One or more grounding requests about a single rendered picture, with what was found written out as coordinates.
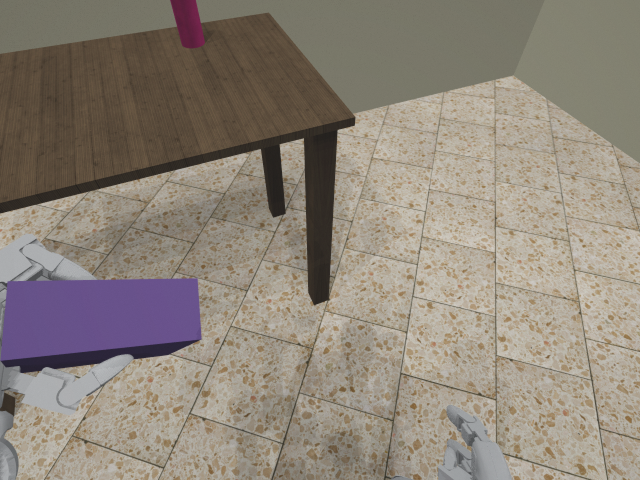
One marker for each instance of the robot right hand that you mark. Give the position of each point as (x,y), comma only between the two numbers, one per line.
(485,461)

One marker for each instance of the robot left hand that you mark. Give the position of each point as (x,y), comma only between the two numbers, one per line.
(26,259)

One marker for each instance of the sponge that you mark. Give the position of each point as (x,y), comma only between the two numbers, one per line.
(69,323)

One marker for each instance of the table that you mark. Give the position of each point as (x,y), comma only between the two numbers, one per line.
(87,115)

